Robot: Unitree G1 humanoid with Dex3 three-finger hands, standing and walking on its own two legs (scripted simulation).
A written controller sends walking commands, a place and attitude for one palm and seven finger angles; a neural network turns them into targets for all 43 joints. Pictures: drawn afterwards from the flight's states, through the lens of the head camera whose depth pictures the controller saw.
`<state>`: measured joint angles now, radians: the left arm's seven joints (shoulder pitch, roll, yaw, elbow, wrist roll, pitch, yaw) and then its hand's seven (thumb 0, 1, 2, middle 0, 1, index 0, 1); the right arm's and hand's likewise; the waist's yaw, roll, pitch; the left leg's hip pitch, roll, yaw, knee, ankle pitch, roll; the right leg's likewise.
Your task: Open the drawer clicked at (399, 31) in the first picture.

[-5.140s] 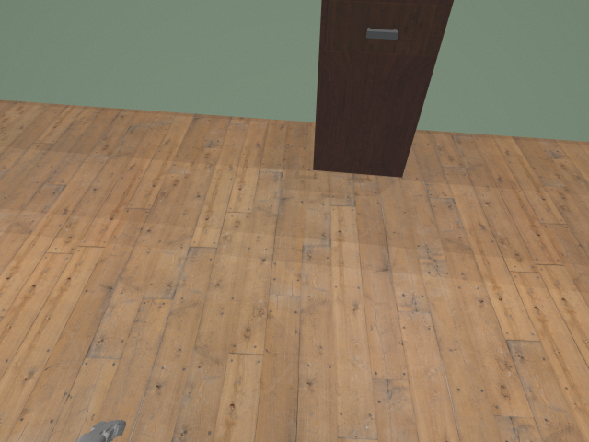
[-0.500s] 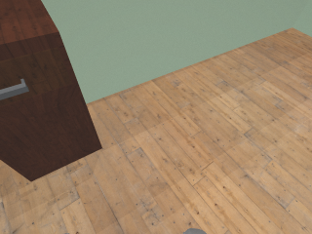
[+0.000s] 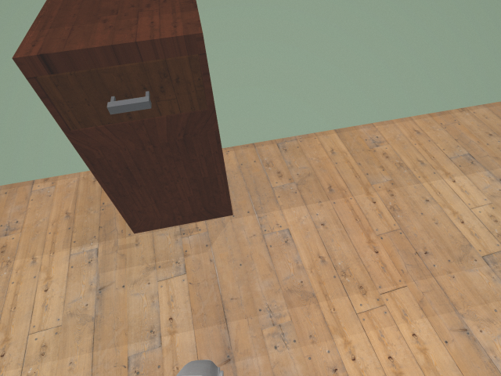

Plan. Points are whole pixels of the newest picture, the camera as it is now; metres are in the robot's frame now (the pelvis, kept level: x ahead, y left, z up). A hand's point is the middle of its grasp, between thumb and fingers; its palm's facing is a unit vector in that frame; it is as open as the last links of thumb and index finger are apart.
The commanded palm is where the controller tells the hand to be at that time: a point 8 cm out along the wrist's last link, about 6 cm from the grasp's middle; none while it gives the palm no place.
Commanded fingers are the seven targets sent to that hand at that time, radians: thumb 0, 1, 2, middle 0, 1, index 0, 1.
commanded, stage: turn to face it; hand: left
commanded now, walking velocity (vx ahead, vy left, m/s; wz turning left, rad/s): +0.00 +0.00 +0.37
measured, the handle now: (130, 101) +0.80 +0.40 -0.04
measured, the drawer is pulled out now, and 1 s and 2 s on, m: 0.00 0.00 0.00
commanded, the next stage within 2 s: take the last steps up to it in 0.26 s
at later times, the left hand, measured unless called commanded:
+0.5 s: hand out of the picture +0.02 +0.24 -0.16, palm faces +0.19 -0.95 -0.25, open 7.3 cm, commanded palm none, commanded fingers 0.00 0.90 0.90 -0.20 -0.30 -0.20 -0.30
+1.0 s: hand out of the picture -0.06 +0.15 -0.17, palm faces +0.36 -0.92 -0.13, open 7.3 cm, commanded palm none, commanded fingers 0.00 0.90 0.90 -0.20 -0.30 -0.20 -0.30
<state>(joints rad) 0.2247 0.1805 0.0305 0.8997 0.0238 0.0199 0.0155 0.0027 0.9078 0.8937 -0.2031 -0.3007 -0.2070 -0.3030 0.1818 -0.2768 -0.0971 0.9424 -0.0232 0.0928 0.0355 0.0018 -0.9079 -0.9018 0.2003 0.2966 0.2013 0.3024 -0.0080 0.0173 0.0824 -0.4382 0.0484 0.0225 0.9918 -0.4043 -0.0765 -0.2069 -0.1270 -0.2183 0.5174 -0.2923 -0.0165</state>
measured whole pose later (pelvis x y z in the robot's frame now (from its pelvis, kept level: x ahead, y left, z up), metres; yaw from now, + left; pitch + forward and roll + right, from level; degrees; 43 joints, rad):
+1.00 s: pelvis +0.09 +0.05 +0.00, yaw +14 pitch -1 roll -1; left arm 0.50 0.09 0.01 1.17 0.03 -0.06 0.01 0.00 0.91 0.89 -0.20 -0.30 -0.20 -0.30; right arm 0.20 -0.18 -0.06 1.07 -0.02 0.01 0.03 0.00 -0.91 -0.90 0.20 0.30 0.20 0.30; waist 0.05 0.01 0.07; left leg -0.48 0.09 0.10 0.73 -0.23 0.00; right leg 0.04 -0.04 -0.18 0.34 -0.35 0.01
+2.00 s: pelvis +0.32 +0.09 -0.01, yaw +11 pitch -1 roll +1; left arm 0.13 0.15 0.05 1.02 0.02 0.02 0.04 -0.01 0.92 0.89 -0.20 -0.30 -0.21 -0.30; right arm 0.14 -0.20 -0.07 1.02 -0.01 0.05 -0.02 0.00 -0.91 -0.90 0.20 0.30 0.20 0.30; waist 0.02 0.03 0.10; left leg -0.43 0.02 0.02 0.94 -0.46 -0.05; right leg -0.32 -0.05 -0.16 0.50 -0.17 -0.06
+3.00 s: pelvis +0.25 +0.19 +0.00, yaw +10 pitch -2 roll +0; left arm 0.30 0.13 -0.01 1.10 0.01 0.01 0.03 0.00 0.92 0.89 -0.20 -0.30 -0.20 -0.30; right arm 0.33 -0.16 0.02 1.09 -0.02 -0.01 -0.02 0.00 -0.91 -0.90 0.20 0.30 0.20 0.30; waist -0.01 0.02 0.02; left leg -0.17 -0.10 0.11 0.39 -0.20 0.13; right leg -0.23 -0.02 0.01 0.46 -0.20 0.00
